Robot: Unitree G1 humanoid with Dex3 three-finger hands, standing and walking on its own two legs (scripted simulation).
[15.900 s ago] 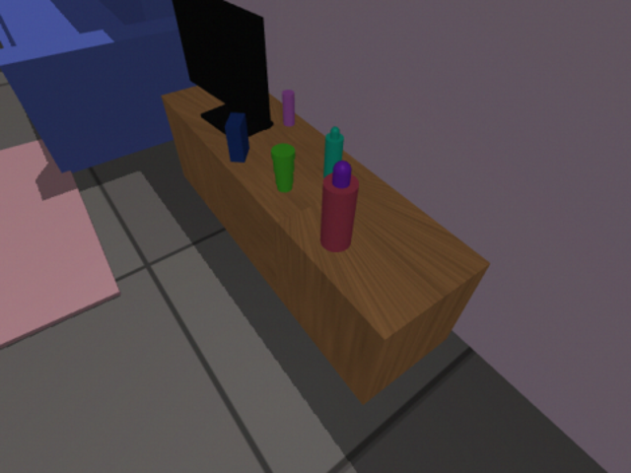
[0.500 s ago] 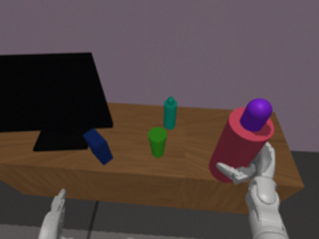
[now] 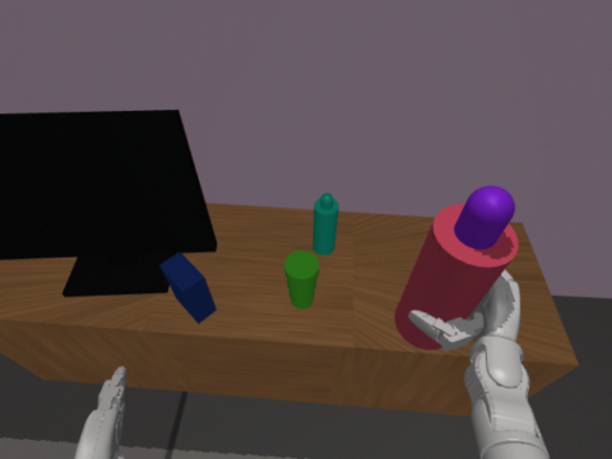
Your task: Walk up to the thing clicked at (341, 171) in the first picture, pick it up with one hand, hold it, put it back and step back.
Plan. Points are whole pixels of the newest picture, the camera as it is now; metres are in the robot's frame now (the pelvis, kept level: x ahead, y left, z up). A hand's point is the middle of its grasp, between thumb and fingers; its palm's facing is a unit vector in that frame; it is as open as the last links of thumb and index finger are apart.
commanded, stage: hold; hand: right
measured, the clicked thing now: (452, 272) +0.34 -0.16 +0.09
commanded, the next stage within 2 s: crouch in 1.88 s
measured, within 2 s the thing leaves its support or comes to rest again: neither
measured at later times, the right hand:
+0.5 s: hand (454, 305) +0.33 -0.18 +0.04, palm faces +0.24 +0.97 +0.00, open 11.9 cm
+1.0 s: hand (453, 303) +0.33 -0.18 +0.04, palm faces +0.23 +0.97 +0.00, open 11.9 cm
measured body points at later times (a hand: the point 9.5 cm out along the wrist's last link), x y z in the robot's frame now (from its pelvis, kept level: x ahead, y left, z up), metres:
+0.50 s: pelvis +0.00 +0.00 +0.00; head +0.03 -0.01 +0.45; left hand +0.16 +0.26 -0.05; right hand +0.31 -0.23 +0.04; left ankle +0.01 +0.14 -0.71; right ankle +0.02 -0.13 -0.71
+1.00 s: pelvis -0.01 +0.00 +0.00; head +0.02 -0.02 +0.45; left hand +0.15 +0.26 -0.04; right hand +0.31 -0.23 +0.04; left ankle +0.01 +0.14 -0.71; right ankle +0.02 -0.13 -0.71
